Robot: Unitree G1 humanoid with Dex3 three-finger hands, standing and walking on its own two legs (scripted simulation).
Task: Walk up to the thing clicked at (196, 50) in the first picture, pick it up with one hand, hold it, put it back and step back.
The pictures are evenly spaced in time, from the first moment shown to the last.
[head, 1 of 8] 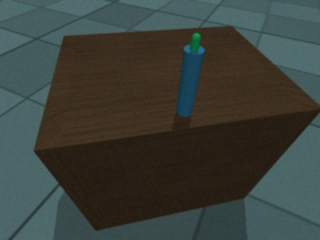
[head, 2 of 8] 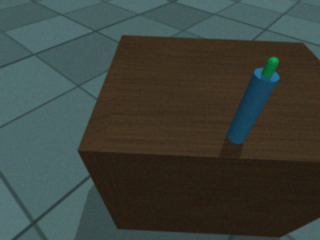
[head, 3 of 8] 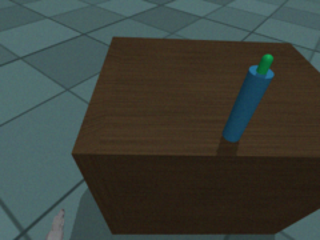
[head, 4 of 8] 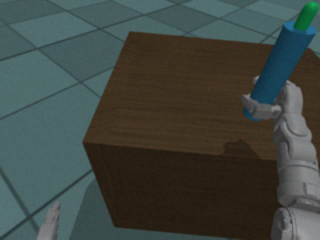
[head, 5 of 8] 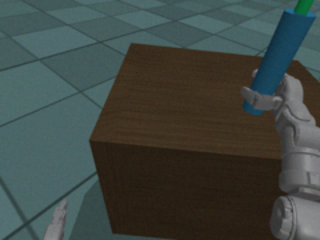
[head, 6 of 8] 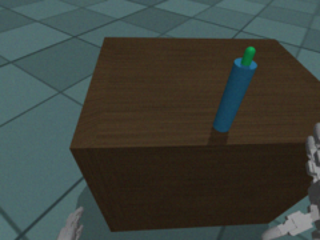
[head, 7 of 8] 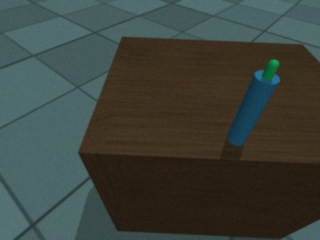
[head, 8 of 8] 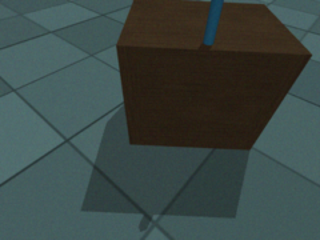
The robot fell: no
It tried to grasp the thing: yes
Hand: right
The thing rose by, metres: 0.25
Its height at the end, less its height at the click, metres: +0.00
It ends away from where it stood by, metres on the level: 0.00
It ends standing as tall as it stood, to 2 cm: yes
